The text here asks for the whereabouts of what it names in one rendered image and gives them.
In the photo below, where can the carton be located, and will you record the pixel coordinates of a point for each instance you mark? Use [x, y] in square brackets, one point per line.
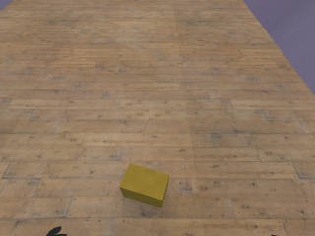
[144, 185]

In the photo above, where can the left robot hand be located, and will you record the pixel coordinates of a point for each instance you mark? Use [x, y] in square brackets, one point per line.
[54, 232]

